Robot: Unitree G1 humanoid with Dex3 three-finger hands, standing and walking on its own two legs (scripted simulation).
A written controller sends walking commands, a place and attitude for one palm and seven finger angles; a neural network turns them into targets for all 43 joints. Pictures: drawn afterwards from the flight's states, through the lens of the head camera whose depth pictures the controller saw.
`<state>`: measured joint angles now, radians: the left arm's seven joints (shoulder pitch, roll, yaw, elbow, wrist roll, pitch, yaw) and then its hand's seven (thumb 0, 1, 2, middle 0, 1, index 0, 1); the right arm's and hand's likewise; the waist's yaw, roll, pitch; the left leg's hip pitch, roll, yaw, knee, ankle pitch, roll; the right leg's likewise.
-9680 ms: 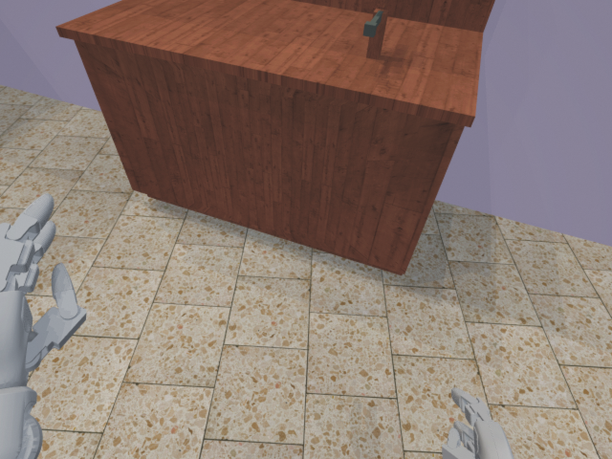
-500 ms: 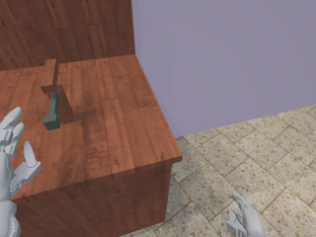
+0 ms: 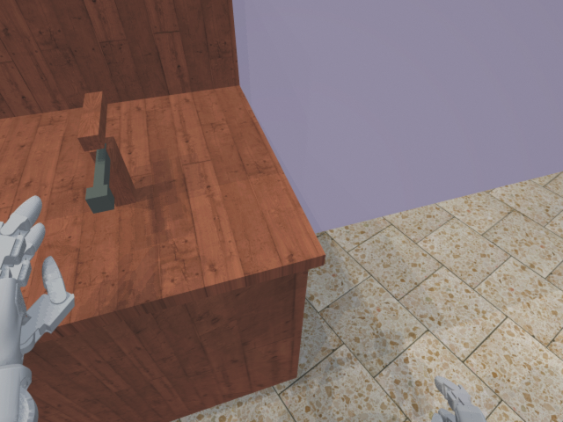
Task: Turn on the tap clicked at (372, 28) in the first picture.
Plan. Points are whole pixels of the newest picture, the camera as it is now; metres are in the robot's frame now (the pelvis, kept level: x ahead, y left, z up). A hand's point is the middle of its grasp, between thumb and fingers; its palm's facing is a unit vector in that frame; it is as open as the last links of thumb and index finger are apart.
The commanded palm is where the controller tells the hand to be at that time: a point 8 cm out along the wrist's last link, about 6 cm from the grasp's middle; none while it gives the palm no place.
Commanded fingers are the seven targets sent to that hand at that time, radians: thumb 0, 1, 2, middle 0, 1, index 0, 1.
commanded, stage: look again from close up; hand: left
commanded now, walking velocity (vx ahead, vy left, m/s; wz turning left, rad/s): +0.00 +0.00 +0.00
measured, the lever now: (100, 198) +0.37 +0.29 +0.14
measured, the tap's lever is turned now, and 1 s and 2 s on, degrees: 0 0 0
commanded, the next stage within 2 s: shuffle to correct the standing spot in 0.32 s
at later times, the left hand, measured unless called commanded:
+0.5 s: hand (32, 244) +0.27 +0.31 +0.16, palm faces +0.46 -0.82 -0.35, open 7.4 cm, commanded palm +0.20 +0.32 +0.17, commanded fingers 0.00 0.90 0.90 -0.20 -0.30 -0.20 -0.30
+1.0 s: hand (119, 253) +0.27 +0.21 +0.16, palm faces +0.32 -0.85 -0.41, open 7.4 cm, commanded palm +0.21 +0.25 +0.17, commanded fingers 0.00 0.90 0.90 -0.20 -0.30 -0.20 -0.30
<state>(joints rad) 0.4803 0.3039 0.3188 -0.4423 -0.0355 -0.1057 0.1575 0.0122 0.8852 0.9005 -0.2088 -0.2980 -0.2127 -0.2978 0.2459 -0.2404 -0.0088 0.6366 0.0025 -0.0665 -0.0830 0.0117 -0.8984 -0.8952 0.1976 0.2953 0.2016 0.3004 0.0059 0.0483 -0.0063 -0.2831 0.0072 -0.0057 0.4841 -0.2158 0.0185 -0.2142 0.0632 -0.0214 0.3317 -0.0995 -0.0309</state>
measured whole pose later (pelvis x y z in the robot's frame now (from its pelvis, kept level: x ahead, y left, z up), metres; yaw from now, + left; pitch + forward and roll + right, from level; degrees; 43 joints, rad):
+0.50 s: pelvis +0.04 +0.04 +0.00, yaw +1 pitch +0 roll -1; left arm 0.32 0.40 0.42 -0.43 -0.04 -0.26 0.10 0.01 0.88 0.90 -0.21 -0.30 -0.22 -0.30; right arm 0.22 -0.14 0.04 0.61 0.01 -0.17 0.00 0.01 -0.90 -0.89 0.20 0.30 0.20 0.30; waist 0.05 -0.07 0.07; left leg -0.24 -0.06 0.03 0.47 -0.23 0.08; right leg -0.22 -0.01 0.00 0.45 -0.23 0.02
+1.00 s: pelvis +0.04 -0.03 -0.01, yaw -2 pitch +0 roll -1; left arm 0.49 0.38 0.40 -0.54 -0.09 -0.15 0.09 0.01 0.89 0.90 -0.21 -0.30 -0.21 -0.30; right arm 0.19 -0.21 -0.03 0.55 0.02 -0.06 -0.03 0.01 -0.90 -0.90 0.20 0.30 0.20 0.30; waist 0.01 -0.02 0.07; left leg -0.27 0.05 0.03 0.55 -0.28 -0.01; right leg -0.23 0.09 -0.08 0.47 -0.24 -0.09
